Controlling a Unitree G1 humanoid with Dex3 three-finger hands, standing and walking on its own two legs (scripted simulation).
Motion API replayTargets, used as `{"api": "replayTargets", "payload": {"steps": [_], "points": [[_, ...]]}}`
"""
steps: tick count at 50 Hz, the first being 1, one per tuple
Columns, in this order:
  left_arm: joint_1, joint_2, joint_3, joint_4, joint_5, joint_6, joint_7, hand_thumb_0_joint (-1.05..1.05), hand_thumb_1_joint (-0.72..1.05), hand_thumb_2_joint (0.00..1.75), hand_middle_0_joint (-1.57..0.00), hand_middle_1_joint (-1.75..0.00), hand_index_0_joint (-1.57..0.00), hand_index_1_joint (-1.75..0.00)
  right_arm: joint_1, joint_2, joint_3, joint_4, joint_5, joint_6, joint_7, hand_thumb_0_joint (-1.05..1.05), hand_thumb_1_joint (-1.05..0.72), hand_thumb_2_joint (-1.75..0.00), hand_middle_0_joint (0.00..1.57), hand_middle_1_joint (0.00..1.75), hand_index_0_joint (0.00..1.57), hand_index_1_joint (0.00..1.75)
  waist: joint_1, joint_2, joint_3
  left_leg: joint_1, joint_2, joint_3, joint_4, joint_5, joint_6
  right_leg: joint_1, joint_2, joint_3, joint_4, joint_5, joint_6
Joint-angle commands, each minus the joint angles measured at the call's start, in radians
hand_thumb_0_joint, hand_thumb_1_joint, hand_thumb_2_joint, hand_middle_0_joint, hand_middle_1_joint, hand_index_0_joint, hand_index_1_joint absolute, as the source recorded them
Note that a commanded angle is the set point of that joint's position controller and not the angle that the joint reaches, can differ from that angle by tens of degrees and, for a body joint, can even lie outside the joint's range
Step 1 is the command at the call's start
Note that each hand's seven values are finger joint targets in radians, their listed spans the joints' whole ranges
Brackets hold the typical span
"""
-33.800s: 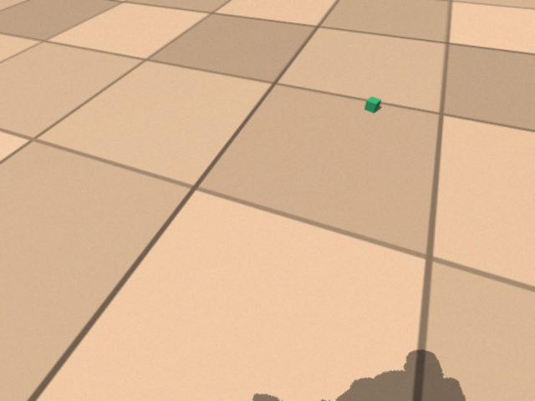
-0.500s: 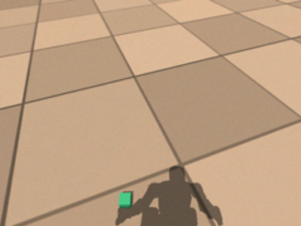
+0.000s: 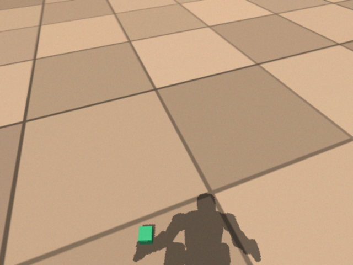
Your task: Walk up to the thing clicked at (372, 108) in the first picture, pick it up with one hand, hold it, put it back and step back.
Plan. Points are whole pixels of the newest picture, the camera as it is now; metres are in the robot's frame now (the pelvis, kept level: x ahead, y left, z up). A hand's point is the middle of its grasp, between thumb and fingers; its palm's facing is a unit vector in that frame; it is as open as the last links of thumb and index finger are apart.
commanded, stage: stand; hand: left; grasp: from above
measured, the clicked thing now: (146, 235) +0.43 +0.22 -0.75
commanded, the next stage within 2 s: step back in 0.60 s
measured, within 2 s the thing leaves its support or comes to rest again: neither
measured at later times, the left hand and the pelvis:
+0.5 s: hand out of the picture +0.08 +0.25 -0.16, palm faces +0.00 -0.94 -0.34, open 7.4 cm; pelvis +0.01 +0.00 +0.00, yaw +0 degrees
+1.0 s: hand out of the picture +0.10 +0.31 -0.18, palm faces -0.03 -0.92 -0.39, open 7.4 cm; pelvis -0.05 +0.04 -0.03, yaw -1 degrees
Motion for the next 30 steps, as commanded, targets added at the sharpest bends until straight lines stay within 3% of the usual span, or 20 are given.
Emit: {"api": "replayTargets", "payload": {"steps": [1, 7, 14, 29, 30], "points": [[-0.043, 0.204, 0.029, -0.057, -0.006, -0.023, 0.009, 0.0, 0.9, 0.9, -0.2, -0.3, -0.2, -0.3, -0.04, -0.199, -0.033, -0.056, 0.001, -0.018, -0.009, 0.0, -0.9, -0.9, 0.2, 0.3, 0.2, 0.3, -0.004, -0.003, -0.049, -0.027, 0.102, -0.081, -0.064, 0.051, 0.037, 0.012, -0.1, 0.092, -0.067, 0.053, -0.027], [-0.041, 0.208, 0.027, -0.059, -0.007, -0.023, 0.007, 0.0, 0.9, 0.9, -0.2, -0.3, -0.2, -0.3, -0.029, -0.204, -0.032, -0.05, 0.002, -0.017, -0.008, 0.0, -0.9, -0.9, 0.2, 0.3, 0.2, 0.3, -0.007, 0.006, -0.051, -0.033, 0.099, -0.079, -0.068, 0.048, 0.034, 0.016, -0.103, 0.096, -0.065, 0.07, -0.03], [-0.049, 0.217, 0.026, -0.065, -0.007, -0.027, 0.009, 0.0, 0.9, 0.9, -0.2, -0.3, -0.2, -0.3, -0.039, -0.211, -0.033, -0.055, 0.001, -0.018, -0.009, 0.0, -0.9, -0.9, 0.2, 0.3, 0.2, 0.3, -0.009, -0.01, -0.08, -0.004, 0.109, -0.077, -0.049, 0.12, 0.041, 0.033, -0.11, 0.093, -0.055, 0.135, -0.03], [-0.049, 0.216, 0.022, -0.066, -0.011, -0.023, 0.007, 0.0, 0.9, 0.9, -0.2, -0.3, -0.2, -0.3, -0.046, -0.213, -0.032, -0.058, 0.002, -0.02, -0.008, 0.0, -0.9, -0.9, 0.2, 0.3, 0.2, 0.3, -0.006, -0.004, -0.07, 0.002, 0.109, -0.074, -0.06, 0.137, 0.033, 0.032, -0.106, 0.087, -0.053, 0.137, -0.03], [-0.051, 0.295, 0.06, -0.102, -0.031, -0.015, 0.012, 0.0, 0.9, 0.9, -0.2, -0.3, -0.2, -0.3, -0.075, -0.273, -0.055, -0.077, 0.013, 0.001, -0.002, 0.0, -0.9, -0.9, 0.2, 0.3, 0.2, 0.3, -0.006, -0.022, 0.025, -0.063, 0.095, -0.084, 0.035, 0.272, 0.055, -0.048, -0.093, 0.102, 0.033, 0.304, -0.036]]}}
